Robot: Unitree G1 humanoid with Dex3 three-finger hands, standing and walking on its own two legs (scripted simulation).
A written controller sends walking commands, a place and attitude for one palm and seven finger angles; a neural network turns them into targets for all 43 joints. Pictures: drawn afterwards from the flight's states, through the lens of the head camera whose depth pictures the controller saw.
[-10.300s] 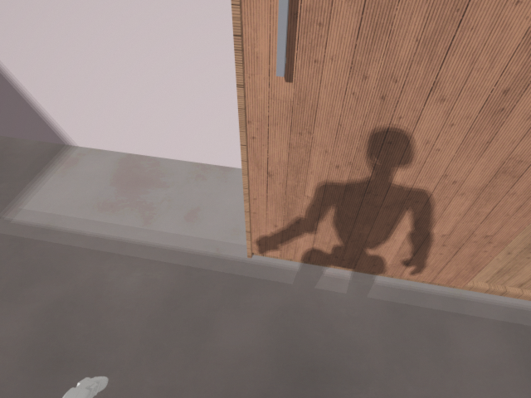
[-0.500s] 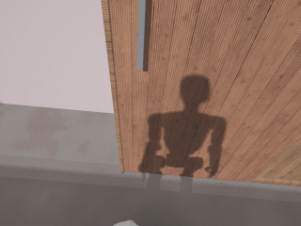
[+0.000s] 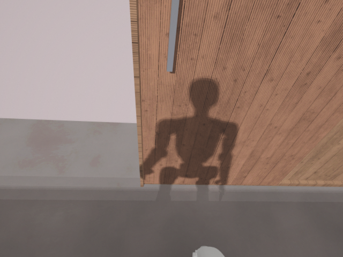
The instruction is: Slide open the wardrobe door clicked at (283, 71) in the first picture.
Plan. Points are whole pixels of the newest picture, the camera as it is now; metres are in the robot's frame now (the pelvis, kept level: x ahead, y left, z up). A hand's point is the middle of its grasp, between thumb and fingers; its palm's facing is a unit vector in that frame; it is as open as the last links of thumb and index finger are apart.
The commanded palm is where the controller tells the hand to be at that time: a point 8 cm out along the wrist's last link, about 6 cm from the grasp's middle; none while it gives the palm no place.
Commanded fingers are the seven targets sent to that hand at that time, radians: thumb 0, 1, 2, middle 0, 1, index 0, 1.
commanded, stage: come to a stop and stand still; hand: left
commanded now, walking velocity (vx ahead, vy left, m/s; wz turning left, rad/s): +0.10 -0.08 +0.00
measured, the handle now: (172, 26) +0.64 +0.03 +0.25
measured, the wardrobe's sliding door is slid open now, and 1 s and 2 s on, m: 0.00 0.00 0.00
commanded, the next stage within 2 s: look again from close up in 0.08 s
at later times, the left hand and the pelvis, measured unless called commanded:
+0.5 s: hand out of the picture +0.12 +0.13 -0.18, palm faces +0.02 -0.99 -0.17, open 7.1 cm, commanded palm none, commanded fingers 0.00 0.90 0.90 -0.20 -0.30 -0.20 -0.30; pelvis +0.05 -0.04 -0.01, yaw +0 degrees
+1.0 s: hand out of the picture +0.05 +0.11 -0.17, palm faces +0.04 -0.98 -0.18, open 7.3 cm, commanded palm none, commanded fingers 0.00 0.90 0.90 -0.20 -0.30 -0.20 -0.30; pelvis +0.06 -0.05 +0.00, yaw +0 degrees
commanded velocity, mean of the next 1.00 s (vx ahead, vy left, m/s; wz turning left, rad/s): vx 0.00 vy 0.00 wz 0.00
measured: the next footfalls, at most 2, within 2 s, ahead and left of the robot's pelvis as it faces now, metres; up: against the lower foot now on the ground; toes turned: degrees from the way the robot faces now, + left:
right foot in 0.24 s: +0.07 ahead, -0.19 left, +0.00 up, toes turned -3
right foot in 1.92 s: +0.30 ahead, -0.24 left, +0.00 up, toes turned -7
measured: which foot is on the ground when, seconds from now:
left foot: down 0.00-1.00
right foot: up 0.00-0.22, down 0.24-1.00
